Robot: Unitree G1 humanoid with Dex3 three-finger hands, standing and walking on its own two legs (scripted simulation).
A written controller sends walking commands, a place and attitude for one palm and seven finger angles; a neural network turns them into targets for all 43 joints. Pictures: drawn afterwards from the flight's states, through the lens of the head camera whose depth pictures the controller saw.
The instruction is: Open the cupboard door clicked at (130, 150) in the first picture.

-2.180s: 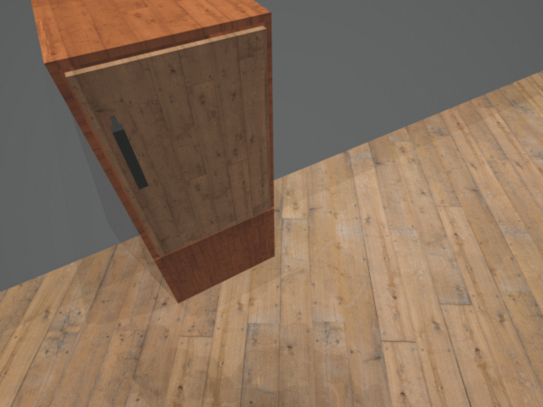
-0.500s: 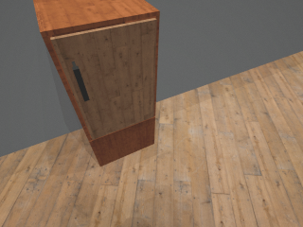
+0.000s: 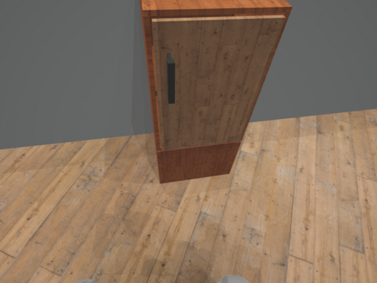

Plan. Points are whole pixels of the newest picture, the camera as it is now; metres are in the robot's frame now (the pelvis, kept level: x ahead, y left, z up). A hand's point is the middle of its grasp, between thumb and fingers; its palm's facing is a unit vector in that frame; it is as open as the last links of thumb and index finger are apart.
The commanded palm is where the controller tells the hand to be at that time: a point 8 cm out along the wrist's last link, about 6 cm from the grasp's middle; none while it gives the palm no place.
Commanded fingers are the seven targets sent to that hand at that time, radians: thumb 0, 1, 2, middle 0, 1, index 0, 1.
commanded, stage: turn to face it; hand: left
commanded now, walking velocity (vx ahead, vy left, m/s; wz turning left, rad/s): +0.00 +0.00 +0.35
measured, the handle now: (170, 79) +0.69 +0.09 +0.02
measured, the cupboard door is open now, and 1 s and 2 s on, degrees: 0 0 0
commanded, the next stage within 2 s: take the last steps up to it in 0.28 s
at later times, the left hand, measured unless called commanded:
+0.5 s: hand out of the picture -0.01 +0.14 -0.16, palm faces +0.22 -0.94 -0.24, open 7.4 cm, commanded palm none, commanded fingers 0.00 0.90 0.90 -0.20 -0.30 -0.20 -0.30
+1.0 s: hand out of the picture +0.13 +0.12 -0.18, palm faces +0.14 -0.97 -0.21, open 7.4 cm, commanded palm none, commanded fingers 0.00 0.90 0.90 -0.20 -0.30 -0.20 -0.30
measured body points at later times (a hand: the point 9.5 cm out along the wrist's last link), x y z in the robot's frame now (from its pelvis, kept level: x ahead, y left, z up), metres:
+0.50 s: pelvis +0.00 -0.04 +0.00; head +0.02 -0.06 +0.45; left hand -0.02 +0.19 -0.14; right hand +0.11 -0.28 -0.15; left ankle -0.04 +0.09 -0.69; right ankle +0.01 -0.15 -0.74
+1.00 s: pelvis +0.10 -0.08 -0.02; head +0.13 -0.08 +0.43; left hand +0.12 +0.17 -0.17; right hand +0.05 -0.32 -0.17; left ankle -0.03 +0.08 -0.72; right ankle +0.17 -0.18 -0.74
